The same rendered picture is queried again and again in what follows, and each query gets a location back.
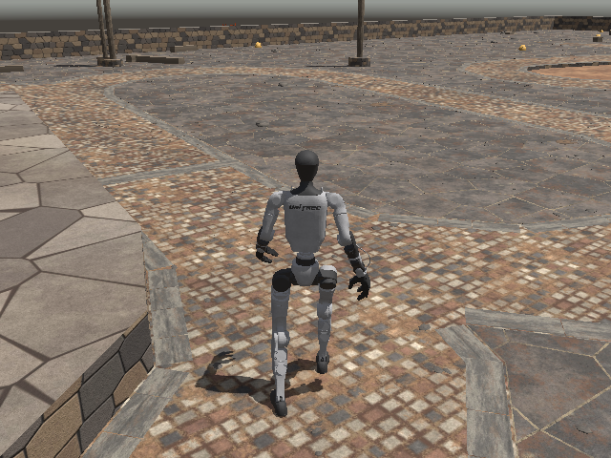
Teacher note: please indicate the left robot hand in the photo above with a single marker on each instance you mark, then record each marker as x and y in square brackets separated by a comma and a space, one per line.
[268, 250]

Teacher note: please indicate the robot right upper arm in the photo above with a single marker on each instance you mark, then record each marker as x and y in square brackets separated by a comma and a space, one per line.
[336, 202]

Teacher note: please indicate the right robot hand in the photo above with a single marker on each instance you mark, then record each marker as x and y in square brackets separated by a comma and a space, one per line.
[365, 281]

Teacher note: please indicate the robot left forearm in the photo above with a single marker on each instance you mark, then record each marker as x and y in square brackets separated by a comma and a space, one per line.
[261, 244]

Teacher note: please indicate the robot left upper arm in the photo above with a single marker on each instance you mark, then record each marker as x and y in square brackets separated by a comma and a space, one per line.
[271, 213]

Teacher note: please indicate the left robot thigh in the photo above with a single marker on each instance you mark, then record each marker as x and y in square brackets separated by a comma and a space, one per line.
[280, 291]

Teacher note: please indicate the robot right forearm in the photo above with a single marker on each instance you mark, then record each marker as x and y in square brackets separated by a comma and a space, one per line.
[355, 258]

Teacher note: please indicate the robot head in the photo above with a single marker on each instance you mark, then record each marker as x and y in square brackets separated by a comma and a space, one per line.
[307, 163]

